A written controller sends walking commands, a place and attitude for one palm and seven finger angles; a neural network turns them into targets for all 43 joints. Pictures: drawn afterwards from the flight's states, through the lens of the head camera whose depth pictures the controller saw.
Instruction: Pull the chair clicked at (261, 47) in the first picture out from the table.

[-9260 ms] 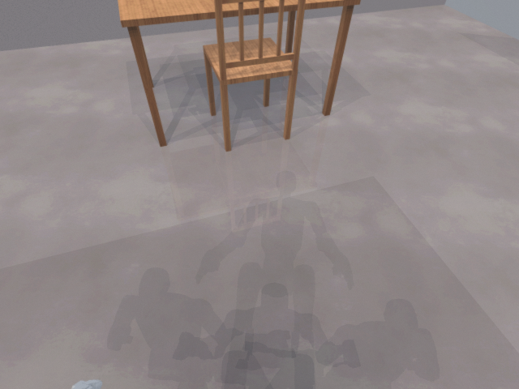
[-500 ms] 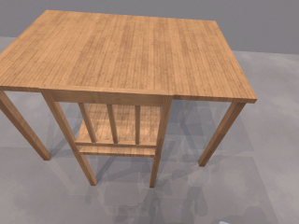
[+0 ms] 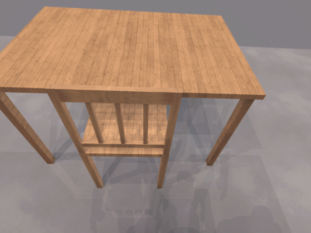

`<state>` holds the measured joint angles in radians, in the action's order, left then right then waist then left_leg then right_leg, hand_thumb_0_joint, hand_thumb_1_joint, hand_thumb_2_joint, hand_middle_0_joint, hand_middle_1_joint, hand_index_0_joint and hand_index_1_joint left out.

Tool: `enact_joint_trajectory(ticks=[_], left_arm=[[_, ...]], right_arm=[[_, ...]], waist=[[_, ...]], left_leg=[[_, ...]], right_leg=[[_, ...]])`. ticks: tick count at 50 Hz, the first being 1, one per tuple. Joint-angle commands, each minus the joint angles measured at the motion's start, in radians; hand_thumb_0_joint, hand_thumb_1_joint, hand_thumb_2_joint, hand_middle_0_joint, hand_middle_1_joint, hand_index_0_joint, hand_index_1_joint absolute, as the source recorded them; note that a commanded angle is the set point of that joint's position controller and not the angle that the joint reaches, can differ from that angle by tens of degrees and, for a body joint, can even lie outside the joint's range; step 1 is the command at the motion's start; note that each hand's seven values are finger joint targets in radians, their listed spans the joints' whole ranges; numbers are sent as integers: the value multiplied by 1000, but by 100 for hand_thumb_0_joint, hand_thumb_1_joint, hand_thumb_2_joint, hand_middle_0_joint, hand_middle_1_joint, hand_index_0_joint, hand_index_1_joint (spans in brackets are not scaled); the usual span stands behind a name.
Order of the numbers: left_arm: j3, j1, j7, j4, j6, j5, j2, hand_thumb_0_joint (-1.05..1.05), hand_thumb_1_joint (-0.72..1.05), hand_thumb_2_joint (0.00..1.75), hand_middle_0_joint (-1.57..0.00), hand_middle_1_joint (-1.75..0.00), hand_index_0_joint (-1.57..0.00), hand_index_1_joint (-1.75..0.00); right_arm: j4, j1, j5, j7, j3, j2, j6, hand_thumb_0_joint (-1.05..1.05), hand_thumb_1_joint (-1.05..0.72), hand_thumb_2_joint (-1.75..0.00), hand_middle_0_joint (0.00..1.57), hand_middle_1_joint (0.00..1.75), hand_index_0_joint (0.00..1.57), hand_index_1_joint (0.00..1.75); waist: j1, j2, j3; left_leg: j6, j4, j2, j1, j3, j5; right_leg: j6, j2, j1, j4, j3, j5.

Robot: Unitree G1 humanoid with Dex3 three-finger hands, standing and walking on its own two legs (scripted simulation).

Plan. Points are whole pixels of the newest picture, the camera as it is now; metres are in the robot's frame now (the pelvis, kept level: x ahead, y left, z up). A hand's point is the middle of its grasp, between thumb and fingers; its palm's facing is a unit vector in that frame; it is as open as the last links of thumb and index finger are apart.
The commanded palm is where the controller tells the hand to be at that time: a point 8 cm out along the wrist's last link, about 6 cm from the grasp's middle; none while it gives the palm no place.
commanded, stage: look again from close up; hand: left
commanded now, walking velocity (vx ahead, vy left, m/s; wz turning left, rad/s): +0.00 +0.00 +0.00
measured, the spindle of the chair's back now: (120, 124) +0.49 +0.16 -0.10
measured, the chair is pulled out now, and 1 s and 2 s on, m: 0.00 0.00 0.00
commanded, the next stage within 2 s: shuffle to correct the standing spot in 0.56 s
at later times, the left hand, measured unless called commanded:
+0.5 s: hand out of the picture -0.04 +0.14 -0.18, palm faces +0.01 -0.98 -0.18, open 7.4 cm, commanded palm none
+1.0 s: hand out of the picture -0.02 +0.12 -0.18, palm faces +0.05 -0.98 -0.17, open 7.4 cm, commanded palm none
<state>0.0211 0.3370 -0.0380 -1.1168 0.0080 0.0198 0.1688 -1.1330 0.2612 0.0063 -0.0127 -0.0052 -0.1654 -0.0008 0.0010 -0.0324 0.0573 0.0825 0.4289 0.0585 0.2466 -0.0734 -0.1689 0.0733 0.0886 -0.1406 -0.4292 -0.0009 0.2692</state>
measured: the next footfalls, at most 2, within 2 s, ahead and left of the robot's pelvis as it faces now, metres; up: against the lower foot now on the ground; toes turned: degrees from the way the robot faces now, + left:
none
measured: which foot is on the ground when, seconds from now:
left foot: down 0.00-1.00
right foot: down 0.00-1.00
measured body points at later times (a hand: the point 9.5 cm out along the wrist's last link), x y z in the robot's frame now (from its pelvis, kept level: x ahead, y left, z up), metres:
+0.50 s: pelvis -0.01 -0.02 +0.00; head +0.00 -0.02 +0.45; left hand -0.04 +0.19 -0.16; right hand +0.00 -0.25 -0.16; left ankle +0.04 +0.06 -0.74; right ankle -0.02 -0.17 -0.74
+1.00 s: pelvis +0.03 -0.04 -0.01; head +0.04 -0.04 +0.44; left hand -0.02 +0.17 -0.17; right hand +0.01 -0.26 -0.17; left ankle +0.04 +0.06 -0.74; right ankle -0.02 -0.17 -0.74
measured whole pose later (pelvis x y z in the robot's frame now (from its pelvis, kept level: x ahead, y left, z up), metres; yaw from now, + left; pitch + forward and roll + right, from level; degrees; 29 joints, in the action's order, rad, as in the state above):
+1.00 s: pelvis +0.03 -0.04 -0.01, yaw +1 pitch +0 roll +1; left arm -0.01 0.39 -0.02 -1.13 -0.01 0.02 0.14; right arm -1.14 0.33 0.02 -0.02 -0.02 -0.13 -0.01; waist 0.01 -0.01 0.01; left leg 0.02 0.54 0.02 0.27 -0.03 -0.27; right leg 0.02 0.05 -0.15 -0.53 -0.03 0.38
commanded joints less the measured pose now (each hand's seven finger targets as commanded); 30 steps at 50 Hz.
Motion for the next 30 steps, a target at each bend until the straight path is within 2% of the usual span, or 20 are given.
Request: enact_joint_trajectory(ticks=[1, 6, 7, 12, 18, 21, 27, 30], left_arm=[[-21, 93, -8, 12, -19, 0, 82, 0, 90, 90, -20, -30, -20, -30], [-22, 108, -9, 5, -20, 2, 69, 0, 90, 90, -20, -30, -20, -30], [-23, 108, -8, 7, -21, 3, 71, 0, 90, 90, -20, -30, -20, -30], [-24, 111, -9, 8, -22, 4, 63, 0, 90, 90, -20, -30, -20, -30], [-26, 104, -9, 11, -27, 3, 61, 0, 90, 90, -20, -30, -20, -30], [-27, 102, -9, 11, -29, 1, 59, 0, 90, 90, -20, -30, -20, -30], [-29, 97, -8, 14, -28, 1, 62, 0, 90, 90, -20, -30, -20, -30], [-29, 91, -8, 15, -31, 0, 60, 0, 90, 90, -20, -30, -20, -30]], right_arm=[[38, 19, -4, -5, -29, -125, -15, 0, -90, -90, 20, 30, 20, 30], [31, 32, -4, -4, -32, -112, -10, 0, -90, -90, 20, 30, 20, 30], [32, 32, -5, -4, -32, -110, -9, 0, -90, -90, 20, 30, 20, 30], [30, 36, -4, -4, -33, -102, -8, 0, -90, -90, 20, 30, 20, 30], [28, 41, -3, -2, -30, -91, -7, 0, -90, -90, 20, 30, 20, 30], [29, 43, -2, -3, -27, -91, -8, 0, -90, -90, 20, 30, 20, 30], [27, 41, -3, -4, -23, -87, -6, 0, -90, -90, 20, 30, 20, 30], [26, 46, -2, -5, -21, -85, -9, 0, -90, -90, 20, 30, 20, 30]], waist=[[-6, 50, 14], [-4, 45, 30], [-5, 27, 36], [-1, 37, 40], [1, 10, 39], [3, 33, 28], [0, 23, 41], [3, 21, 20]], left_leg=[[-40, -165, -154, -32, 187, -135], [-44, -169, -151, -14, 186, -178], [-43, -163, -149, -9, 180, -173], [-46, -162, -150, -14, 176, -180], [-51, -136, -141, -21, 160, -137], [-54, -126, -140, -38, 154, -102], [-56, -124, -140, -32, 150, -95], [-58, -107, -138, -52, 142, -41]], right_leg=[[-67, 17, -79, 58, 13, -3], [-69, 12, -95, 62, 18, 15], [-70, 12, -94, 69, 18, 17], [-71, 6, -116, 69, 25, 25], [-76, 12, -134, 82, 39, 33], [-77, 12, -135, 78, 40, 17], [-79, 8, -133, 88, 42, 21], [-82, 12, -128, 86, 48, -7]])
